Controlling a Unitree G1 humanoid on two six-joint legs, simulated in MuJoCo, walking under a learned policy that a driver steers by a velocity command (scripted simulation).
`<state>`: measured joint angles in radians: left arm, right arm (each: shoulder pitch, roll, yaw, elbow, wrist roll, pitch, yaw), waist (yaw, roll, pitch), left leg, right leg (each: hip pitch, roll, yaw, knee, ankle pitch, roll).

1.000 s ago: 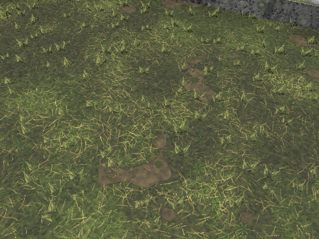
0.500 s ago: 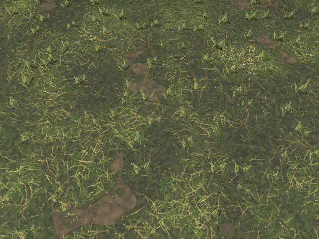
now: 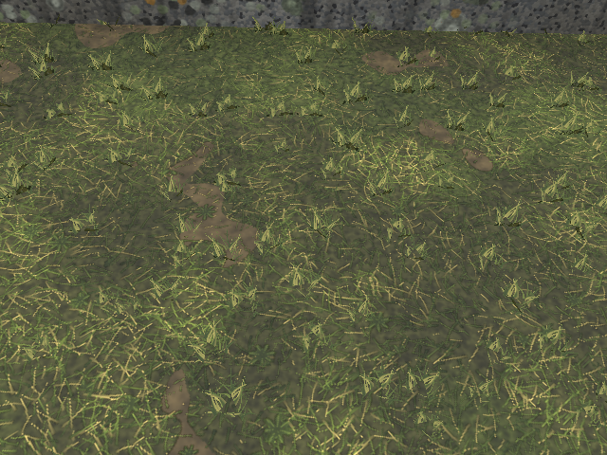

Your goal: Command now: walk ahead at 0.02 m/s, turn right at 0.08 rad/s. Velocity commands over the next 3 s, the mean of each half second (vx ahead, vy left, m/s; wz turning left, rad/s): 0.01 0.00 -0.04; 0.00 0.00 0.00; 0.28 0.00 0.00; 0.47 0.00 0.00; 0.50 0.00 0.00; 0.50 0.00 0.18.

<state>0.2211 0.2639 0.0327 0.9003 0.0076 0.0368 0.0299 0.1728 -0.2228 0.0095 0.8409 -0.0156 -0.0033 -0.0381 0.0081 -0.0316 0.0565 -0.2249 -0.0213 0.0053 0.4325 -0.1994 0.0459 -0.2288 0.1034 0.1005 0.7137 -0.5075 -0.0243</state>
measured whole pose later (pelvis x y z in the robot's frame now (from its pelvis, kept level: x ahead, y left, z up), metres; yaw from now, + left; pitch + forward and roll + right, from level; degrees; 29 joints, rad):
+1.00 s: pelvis +0.00 -0.03 +0.00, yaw +1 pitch -1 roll +0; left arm 0.28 0.17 -0.02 1.15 0.01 -0.01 0.04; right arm 0.27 -0.18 0.01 1.15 -0.01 0.01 -0.04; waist -0.01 0.01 0.03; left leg -0.19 0.00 -0.03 0.39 -0.18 -0.01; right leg -0.09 0.05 0.05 0.38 -0.26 -0.03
